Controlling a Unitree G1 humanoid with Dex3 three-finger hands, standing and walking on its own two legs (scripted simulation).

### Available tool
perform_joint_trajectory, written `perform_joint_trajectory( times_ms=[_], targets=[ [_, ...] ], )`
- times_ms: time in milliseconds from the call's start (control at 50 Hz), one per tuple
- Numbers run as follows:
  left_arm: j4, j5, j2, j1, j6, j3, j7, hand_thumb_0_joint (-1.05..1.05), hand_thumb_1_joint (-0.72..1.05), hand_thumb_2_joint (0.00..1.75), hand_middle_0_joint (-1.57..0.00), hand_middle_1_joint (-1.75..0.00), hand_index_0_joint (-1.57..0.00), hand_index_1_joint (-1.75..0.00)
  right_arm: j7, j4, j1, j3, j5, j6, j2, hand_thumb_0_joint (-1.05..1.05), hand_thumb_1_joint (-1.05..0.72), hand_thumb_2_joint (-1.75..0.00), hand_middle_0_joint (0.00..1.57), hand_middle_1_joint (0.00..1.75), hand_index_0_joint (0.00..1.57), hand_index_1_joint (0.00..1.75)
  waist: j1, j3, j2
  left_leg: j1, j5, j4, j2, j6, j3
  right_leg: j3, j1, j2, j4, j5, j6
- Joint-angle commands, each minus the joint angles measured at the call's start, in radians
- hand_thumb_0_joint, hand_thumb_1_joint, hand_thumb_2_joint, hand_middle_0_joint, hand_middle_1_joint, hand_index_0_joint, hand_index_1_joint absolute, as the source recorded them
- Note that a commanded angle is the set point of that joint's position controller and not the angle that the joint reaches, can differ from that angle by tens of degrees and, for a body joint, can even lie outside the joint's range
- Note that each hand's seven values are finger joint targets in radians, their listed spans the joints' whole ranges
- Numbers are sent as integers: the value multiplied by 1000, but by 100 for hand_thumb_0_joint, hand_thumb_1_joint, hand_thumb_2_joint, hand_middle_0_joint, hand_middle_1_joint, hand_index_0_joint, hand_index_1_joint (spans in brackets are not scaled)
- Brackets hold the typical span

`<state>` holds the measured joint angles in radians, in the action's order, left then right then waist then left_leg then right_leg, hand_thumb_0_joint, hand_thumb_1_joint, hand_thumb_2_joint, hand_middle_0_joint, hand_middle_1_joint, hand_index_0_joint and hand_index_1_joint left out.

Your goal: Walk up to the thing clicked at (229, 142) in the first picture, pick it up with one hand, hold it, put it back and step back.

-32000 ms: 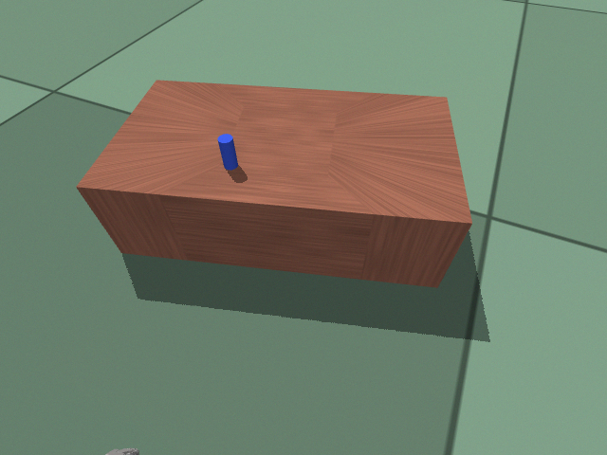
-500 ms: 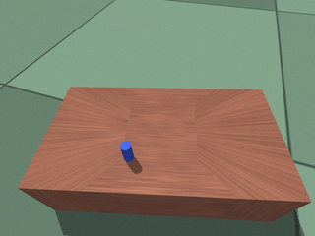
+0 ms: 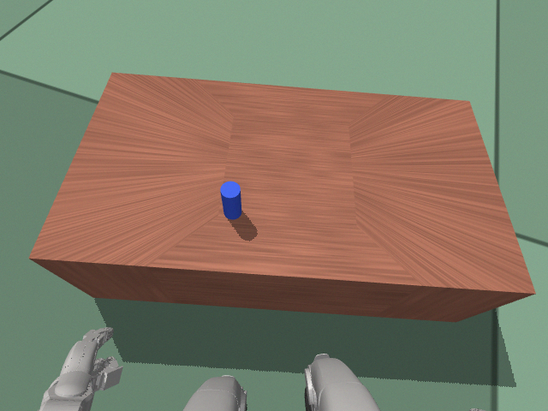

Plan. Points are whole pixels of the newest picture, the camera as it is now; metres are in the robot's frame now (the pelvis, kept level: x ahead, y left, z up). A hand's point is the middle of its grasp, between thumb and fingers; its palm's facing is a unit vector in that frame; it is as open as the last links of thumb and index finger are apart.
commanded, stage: step back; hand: left
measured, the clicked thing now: (231, 201) +0.58 +0.12 -0.31
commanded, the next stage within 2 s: none
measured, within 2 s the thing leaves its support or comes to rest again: neither
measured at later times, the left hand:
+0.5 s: hand out of the picture +0.02 +0.26 -0.13, palm faces -0.07 -0.91 -0.40, open 7.4 cm
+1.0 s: hand out of the picture -0.12 +0.30 -0.15, palm faces -0.08 -0.93 -0.37, open 7.4 cm
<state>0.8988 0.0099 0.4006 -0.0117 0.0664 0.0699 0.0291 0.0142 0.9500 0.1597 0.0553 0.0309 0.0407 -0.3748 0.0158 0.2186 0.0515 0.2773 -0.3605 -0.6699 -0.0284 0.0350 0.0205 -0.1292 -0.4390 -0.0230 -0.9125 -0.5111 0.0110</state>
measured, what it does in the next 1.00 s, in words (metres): walks backwards: right foot, then left foot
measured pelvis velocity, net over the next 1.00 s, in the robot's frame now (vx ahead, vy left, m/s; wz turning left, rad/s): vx -0.23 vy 0.03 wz -0.09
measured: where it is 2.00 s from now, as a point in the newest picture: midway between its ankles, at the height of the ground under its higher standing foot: outside the picture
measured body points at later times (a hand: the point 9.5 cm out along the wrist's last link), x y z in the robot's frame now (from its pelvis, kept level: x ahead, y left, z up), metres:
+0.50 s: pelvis -0.09 +0.01 +0.01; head -0.04 -0.01 +0.45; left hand +0.02 +0.31 -0.10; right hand +0.00 -0.31 -0.12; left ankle -0.08 +0.12 -0.66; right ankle -0.09 -0.11 -0.72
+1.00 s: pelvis -0.23 +0.03 +0.01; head -0.16 +0.06 +0.45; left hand -0.12 +0.35 -0.13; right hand -0.13 -0.28 -0.09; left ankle -0.16 +0.14 -0.72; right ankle -0.29 -0.13 -0.64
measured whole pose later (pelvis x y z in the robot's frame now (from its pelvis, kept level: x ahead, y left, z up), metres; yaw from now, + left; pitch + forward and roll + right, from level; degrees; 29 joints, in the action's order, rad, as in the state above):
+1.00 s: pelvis -0.23 +0.03 +0.01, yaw -5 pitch -2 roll -2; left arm 0.82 0.02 0.41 0.19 0.08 0.09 0.01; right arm -0.01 0.81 0.13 0.04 0.02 0.01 -0.35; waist -0.02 0.19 0.04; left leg 0.33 -0.21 -0.58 0.03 0.03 -0.02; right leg -0.16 -0.38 -0.08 -1.13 -0.50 -0.05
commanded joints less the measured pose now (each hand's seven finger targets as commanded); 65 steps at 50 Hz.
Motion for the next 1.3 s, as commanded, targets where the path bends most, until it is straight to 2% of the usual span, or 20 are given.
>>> perform_joint_trajectory(
  times_ms=[0, 140, 280, 320, 340, 360, 380, 460, 600, 660, 680, 700, 720, 780, 980, 1100, 1140, 1160, 1220, 1280],
  targets=[
    [-50, -18, 168, 96, -6, 44, 16, 0, 90, 90, -20, -30, -20, -30, -43, -116, -64, 62, 7, -36, -255, 0, -90, -90, 20, 30, 20, 30, -44, -262, -177, -195, 738, 212, 255, 147, 221, -103, -99, -80, -327, -11, 13],
    [-101, -2, 158, 94, -22, 45, 3, 0, 90, 90, -20, -30, -20, -30, -58, -129, 49, 64, -9, -31, -240, 0, -90, -90, 20, 30, 20, 30, 36, -259, -169, -336, 788, 168, 282, 201, 214, -19, -73, -46, -93, -10, -43],
    [-72, 10, 148, 226, -33, 55, -14, 0, 90, 90, -20, -30, -20, -30, -44, -177, -34, 67, -14, -20, -278, 0, -90, -90, 20, 30, 20, 30, -14, -295, -193, -138, 468, 172, 291, 171, 219, 103, 194, 5, 290, 127, 8],
    [-50, 21, 164, 281, -45, 63, -16, 0, 90, 90, -20, -30, -20, -30, -39, -177, -59, 57, -24, -16, -255, 0, -90, -90, 20, 30, 20, 30, -43, -288, -134, 5, 340, 123, 240, 94, 177, 66, 317, 41, 437, 306, 41],
    [-70, 31, 215, 270, -52, 75, -16, 0, 90, 90, -20, -30, -20, -30, -38, -189, -62, 46, -33, -18, -223, 0, -90, -90, 20, 30, 20, 30, -37, -282, 7, 108, 229, 19, 151, 39, 118, -119, 336, 161, 475, 377, 96],
    [-88, 11, 289, 224, -48, 91, -22, 0, 90, 90, -20, -30, -20, -30, -40, -198, -104, 43, -38, -17, -188, 0, -90, -90, 20, 30, 20, 30, -55, -212, 185, 149, -62, -168, -43, -22, -3, -307, 212, 320, 566, 461, 244],
    [-132, 23, 306, 171, -56, 93, -20, 0, 90, 90, -20, -30, -20, -30, -45, -181, -91, 48, -32, -9, -202, 0, -90, -90, 20, 30, 20, 30, -64, -178, 203, 148, -274, -401, -66, -36, 72, -412, 124, 429, 596, 534, 328],
    [-176, 18, 211, 81, -56, 71, -4, 0, 90, 90, -20, -30, -20, -30, -48, -146, 16, 40, -39, -19, -211, 0, -90, -90, 20, 30, 20, 30, -12, -202, 86, 181, -151, -515, -95, -42, 126, -111, 219, 255, 477, 728, 216],
    [-204, 22, 208, 154, -39, 65, 3, 0, 90, 90, -20, -30, -20, -30, -43, -166, 40, 36, -20, -32, -187, 0, -90, -90, 20, 30, 20, 30, -53, -274, 150, 128, -140, -54, -4, -43, 23, -84, 400, 265, 369, 769, 196],
    [-220, 6, 203, 126, -19, 52, -10, 0, 90, 90, -20, -30, -20, -30, -39, -133, 122, 55, -5, -46, -203, 0, -90, -90, 20, 30, 20, 30, -4, -282, 74, -88, 199, 261, 16, -18, 7, -34, 223, 195, 252, 551, 109],
    [-230, 3, 153, 162, -16, 42, -14, 0, 90, 90, -20, -30, -20, -30, -40, -149, 95, 73, 13, -52, -273, 0, -90, -90, 20, 30, 20, 30, -21, -283, -114, -161, 305, 307, 204, 44, 273, 9, 53, 83, 128, 310, 52],
    [-238, -3, 169, 99, -17, 54, -2, 0, 90, 90, -20, -30, -20, -30, -28, -172, 43, 91, 6, -48, -396, 0, -90, -90, 20, 30, 20, 30, 16, -255, -304, -31, 453, 360, 414, 198, 512, 60, -12, -76, -80, -122, 7],
    [-217, 13, 196, 57, -12, 72, 8, 0, 90, 90, -20, -30, -20, -30, -31, -170, 43, 95, 7, -50, -392, 0, -90, -90, 20, 30, 20, 30, 45, -231, -232, 66, 412, 370, 448, 259, 581, -78, 23, -85, -262, -158, 9],
    [-162, -9, 171, 196, -9, 67, 6, 0, 90, 90, -20, -30, -20, -30, -46, -182, -81, 56, 5, -53, -274, 0, -90, -90, 20, 30, 20, 30, -66, -207, -161, -50, 556, 272, 291, 153, 252, -107, -85, -90, -403, -10, 12],
    [-159, 9, 164, 219, -12, 66, -16, 0, 90, 90, -20, -30, -20, -30, -53, -207, 1, 74, 0, -41, -275, 0, -90, -90, 20, 30, 20, 30, 13, -271, -225, -189, 485, 236, 319, 221, 213, 12, 16, -21, -67, -11, -56],
    [-50, 15, 163, 426, -17, 81, -41, 0, 90, 90, -20, -30, -20, -30, -41, -228, -81, 77, -4, -13, -302, 0, -90, -90, 20, 30, 20, 30, -74, -321, -251, 52, 109, 216, 253, 100, 156, 143, 332, 17, 416, 157, 35],
    [-100, 42, 293, 348, -29, 113, -41, 0, 90, 90, -20, -30, -20, -30, -44, -244, -53, 40, -21, -14, -174, 0, -90, -90, 20, 30, 20, 30, -64, -193, 155, 367, -156, -120, -34, -28, 35, -318, 275, 286, 602, 35, 136],
    [-151, 44, 380, 257, -24, 123, -34, 0, 90, 90, -20, -30, -20, -30, -64, -253, -113, 59, -16, -13, -207, 0, -90, -90, 20, 30, 20, 30, -107, -128, 242, 275, -266, -355, -48, -51, 92, -447, -13, 456, 688, 62, 282],
    [-189, 34, 234, 80, -40, 78, -18, 0, 90, 90, -20, -30, -20, -30, -59, -186, 4, 52, -27, -22, -216, 0, -90, -90, 20, 30, 20, 30, 11, -112, 79, 212, -107, -509, -92, -42, 132, -90, 1, 259, 540, 417, 176],
    [-208, 39, 217, 104, -43, 80, -10, 0, 90, 90, -20, -30, -20, -30, -58, -167, 61, 46, -20, -31, -215, 0, -90, -90, 20, 30, 20, 30, -13, -179, 129, 207, -114, -490, -72, -58, 97, -40, 154, 254, 476, 549, 186]
  ],
)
